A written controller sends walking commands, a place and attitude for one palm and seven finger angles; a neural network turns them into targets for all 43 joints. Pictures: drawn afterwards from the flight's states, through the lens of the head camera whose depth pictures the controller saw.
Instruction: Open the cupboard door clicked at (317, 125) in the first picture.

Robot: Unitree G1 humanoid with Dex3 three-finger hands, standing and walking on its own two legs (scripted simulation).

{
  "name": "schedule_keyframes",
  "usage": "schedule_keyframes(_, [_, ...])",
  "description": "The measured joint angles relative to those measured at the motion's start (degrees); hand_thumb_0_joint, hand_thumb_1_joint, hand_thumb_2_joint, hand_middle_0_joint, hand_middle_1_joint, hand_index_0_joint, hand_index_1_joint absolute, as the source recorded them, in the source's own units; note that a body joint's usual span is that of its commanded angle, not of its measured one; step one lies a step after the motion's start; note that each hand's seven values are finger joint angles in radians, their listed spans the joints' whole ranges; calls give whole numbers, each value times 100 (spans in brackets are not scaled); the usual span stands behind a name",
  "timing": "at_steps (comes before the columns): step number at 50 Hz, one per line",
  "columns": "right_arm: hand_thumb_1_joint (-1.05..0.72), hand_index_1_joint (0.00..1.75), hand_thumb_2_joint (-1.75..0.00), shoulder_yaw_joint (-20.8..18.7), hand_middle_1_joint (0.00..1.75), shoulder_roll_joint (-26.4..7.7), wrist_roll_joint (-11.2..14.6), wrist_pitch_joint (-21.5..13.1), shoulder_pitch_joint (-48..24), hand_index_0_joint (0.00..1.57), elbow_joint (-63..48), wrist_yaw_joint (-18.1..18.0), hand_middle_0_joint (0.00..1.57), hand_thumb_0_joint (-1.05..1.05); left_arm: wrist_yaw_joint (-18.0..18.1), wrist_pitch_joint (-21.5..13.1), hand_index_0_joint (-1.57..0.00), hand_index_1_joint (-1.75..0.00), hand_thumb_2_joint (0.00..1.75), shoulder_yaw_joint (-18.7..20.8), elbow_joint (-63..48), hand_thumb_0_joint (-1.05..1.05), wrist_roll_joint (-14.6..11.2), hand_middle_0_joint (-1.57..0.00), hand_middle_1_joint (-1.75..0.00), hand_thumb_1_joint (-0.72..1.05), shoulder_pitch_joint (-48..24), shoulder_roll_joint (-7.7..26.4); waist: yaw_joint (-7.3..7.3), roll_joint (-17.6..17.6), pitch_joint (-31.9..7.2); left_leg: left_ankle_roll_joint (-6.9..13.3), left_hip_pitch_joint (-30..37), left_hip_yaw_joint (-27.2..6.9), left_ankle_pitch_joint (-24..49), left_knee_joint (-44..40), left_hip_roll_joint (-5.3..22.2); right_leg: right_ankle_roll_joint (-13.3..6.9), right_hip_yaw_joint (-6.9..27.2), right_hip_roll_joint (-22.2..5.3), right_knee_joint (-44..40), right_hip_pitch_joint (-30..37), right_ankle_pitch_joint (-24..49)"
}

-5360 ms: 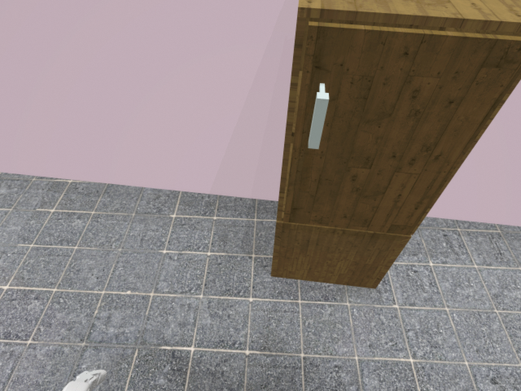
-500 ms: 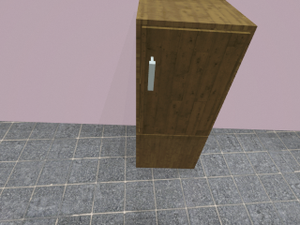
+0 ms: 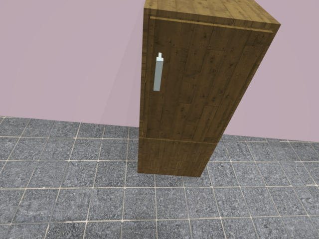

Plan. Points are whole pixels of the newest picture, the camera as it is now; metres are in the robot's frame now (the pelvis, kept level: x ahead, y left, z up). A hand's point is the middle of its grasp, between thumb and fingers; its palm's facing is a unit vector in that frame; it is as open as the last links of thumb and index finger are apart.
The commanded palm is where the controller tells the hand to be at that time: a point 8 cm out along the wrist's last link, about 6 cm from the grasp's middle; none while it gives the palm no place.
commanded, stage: shuffle to correct the standing spot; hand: left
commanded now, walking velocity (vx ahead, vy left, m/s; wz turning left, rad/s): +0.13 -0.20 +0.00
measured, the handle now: (158, 71) +0.64 +0.05 +0.09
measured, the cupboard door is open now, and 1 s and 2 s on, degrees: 0 0 0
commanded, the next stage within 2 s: come to a stop and stand still in 0.44 s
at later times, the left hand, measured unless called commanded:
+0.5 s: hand out of the picture +0.17 +0.05 -0.15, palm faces +0.03 -0.98 -0.21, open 7.3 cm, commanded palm none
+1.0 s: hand out of the picture +0.11 +0.02 -0.17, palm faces +0.09 -0.97 -0.20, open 7.3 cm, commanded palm none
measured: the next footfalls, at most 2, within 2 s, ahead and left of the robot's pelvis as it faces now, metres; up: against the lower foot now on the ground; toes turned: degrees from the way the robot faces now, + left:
right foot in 0.38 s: +0.18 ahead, -0.23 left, +0.00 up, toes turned +0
left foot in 0.70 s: +0.14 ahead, -0.03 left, +0.00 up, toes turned +3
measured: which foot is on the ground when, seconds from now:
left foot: down 0.00-0.38, up 0.40-0.68, down 0.70-1.00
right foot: up 0.00-0.36, down 0.38-1.00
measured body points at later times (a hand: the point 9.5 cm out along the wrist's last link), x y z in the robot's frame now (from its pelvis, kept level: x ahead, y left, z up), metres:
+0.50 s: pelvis +0.08 -0.13 +0.00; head +0.11 -0.15 +0.45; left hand +0.17 +0.10 -0.14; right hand +0.02 -0.37 -0.16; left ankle +0.03 +0.01 -0.66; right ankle +0.14 -0.23 -0.73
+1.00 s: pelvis +0.11 -0.16 +0.01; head +0.13 -0.16 +0.46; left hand +0.10 +0.07 -0.15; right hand +0.20 -0.38 -0.14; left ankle +0.12 -0.06 -0.72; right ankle +0.14 -0.23 -0.73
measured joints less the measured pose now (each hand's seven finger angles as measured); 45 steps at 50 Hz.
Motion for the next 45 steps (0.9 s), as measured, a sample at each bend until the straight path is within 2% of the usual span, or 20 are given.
schedule_keyframes(3, [-91, 30, -89, 65, 30, 106, -2, -77, 131, 20, 57, -45, 20, 0, -100, 79, -20, -30, 89, 68, -65, 1, 60, -20, -30, 91, -295, 87, -66, -118, -26, -46, 294, 118, -4, -392, -64, 117, 366, -216, 1218, -721, 442])
schedule_keyframes(7, [-91, 30, -89, 112, 30, 186, 14, -148, 339, 20, 185, -63, 20, 0, -101, 105, -20, -30, 89, 180, -218, 3, 72, -20, -30, 94, -650, 305, -93, -45, 4, -172, 682, 103, 265, -1027, 14, 328, 628, -493, 1722, -1317, 1106])
schedule_keyframes(10, [-91, 30, -89, 94, 30, 200, 10, -149, 453, 20, 238, -44, 20, 0, -134, 97, -20, -30, 89, 257, -347, 3, 6, -20, -30, 94, -830, 477, -129, 38, 67, -301, 869, 84, 355, -1310, 139, 459, 646, -698, 1421, -1497, 1364])
schedule_keyframes(12, [-91, 30, -89, 53, 30, 172, -11, -124, 485, 20, 260, -15, 20, 0, -150, 97, -20, -29, 89, 280, -423, 3, -27, -20, -30, 94, -964, 534, -175, 111, 140, -400, 933, 60, 363, -1390, 236, 518, 570, -802, 880, -1452, 1393])
schedule_keyframes(16, [-90, 30, -89, -70, 30, 46, -48, -51, 474, 20, 267, 45, 21, 0, -182, 61, -19, -29, 89, 287, -533, 2, -75, -20, -30, 93, -1233, 549, -325, 239, 307, -630, 928, 1, 230, -1277, 434, 543, 343, -801, -304, -1080, 1176])
schedule_keyframes(19, [-90, 30, -89, -165, 30, -97, -40, 18, 517, 20, 276, 88, 21, 0, -201, -76, -19, -29, 89, 260, -626, 1, -91, -20, -30, 92, -1344, 524, -374, 290, 353, -771, 734, -109, -163, -684, 588, 458, 144, -650, -1240, -472, 1294])
schedule_keyframes(20, [-90, 30, -89, -186, 30, -188, -18, 65, 467, 20, 298, 97, 21, 0, -170, -155, -19, -29, 89, 253, -615, 1, -81, -20, -30, 92, -1417, 456, -329, 383, 411, -678, 522, -229, -578, -119, 655, 380, 97, -571, -1141, -500, 1378])
schedule_keyframes(22, [-91, 30, -89, -193, 30, -386, 19, 212, 308, 20, 278, 76, 20, 0, -99, -230, -20, -29, 89, 175, -622, 1, -89, -20, -30, 92, -1516, 275, -286, 559, 518, -452, -65, -589, -1281, 1353, 546, 232, -54, -475, -883, -482, 1121])
schedule_keyframes(24, [-91, 30, -89, -220, 30, -531, 23, 288, 149, 20, 215, 69, 20, 1, -17, -250, -20, -30, 89, 143, -611, 1, -98, -20, -30, 92, -1489, 115, -224, 613, 500, -321, -555, -607, -1257, 2429, 397, 137, -171, -398, -1017, -294, 1007])
schedule_keyframes(27, [-91, 30, -89, -241, 30, -641, -5, 298, -123, 20, 30, 89, 20, 1, 135, -265, -20, -30, 89, 186, -588, -1, -97, -20, -30, 95, -1414, 107, -188, 605, 422, -301, -983, -415, -780, 2902, 300, 34, -360, -242, -1398, 24, 1077])
schedule_keyframes(31, [-91, 30, -89, -196, 30, -616, -16, 257, -514, 19, -290, 85, 20, 1, 189, -230, -20, -30, 89, 118, -493, -1, -49, -20, -30, 95, -1273, 168, -114, 494, 328, -338, -902, -167, -557, 1908, 180, -107, -488, -20, -1670, 256, 1081])
schedule_keyframes(33, [-91, 30, -89, -125, 30, -558, 11, 201, -706, 19, -392, 66, 20, 0, 203, -228, -20, -30, 89, 73, -411, 0, -69, -20, -30, 94, -1194, 175, -21, 442, 316, -363, -592, -167, -429, 982, 83, -154, -470, 93, -1665, 310, 1032])
schedule_keyframes(35, [-91, 30, -89, -50, 30, -500, 53, 118, -845, 19, -447, 57, 20, 0, 201, -230, -20, -30, 89, 22, -306, 0, -125, -20, -30, 94, -1091, 150, 42, 472, 307, -336, -125, -246, 175, -111, 23, -162, -464, 216, -1546, 358, 916])
schedule_keyframes(38, [-91, 30, -89, 61, 30, -269, 78, 124, -1000, 19, -415, 49, 20, 0, 217, -161, -20, -30, 89, 3, -156, 0, -174, -20, -30, 94, -1001, 181, 149, 253, 323, -38, 193, -165, 236, -403, -102, -136, -366, 139, -1577, 558, 859])
schedule_keyframes(41, [-91, 30, -89, 120, 30, -157, 82, 198, -1136, 19, -456, 51, 20, 0, 230, -145, -20, -30, 89, -40, -151, 1, -154, -20, -30, 94, -900, 129, 234, 229, 368, -1, 349, -90, 260, -608, -174, -111, -293, 83, -1628, 623, 863])
schedule_keyframes(45, [-91, 30, -89, 74, 30, -160, 92, 298, -1252, 20, -549, 65, 20, 0, 234, -139, -20, -30, 89, -62, -207, 1, -122, -20, -30, 93, -811, 39, 249, 379, 494, -47, 307, -81, 298, -584, -223, -124, -289, 18, -1517, 549, 842])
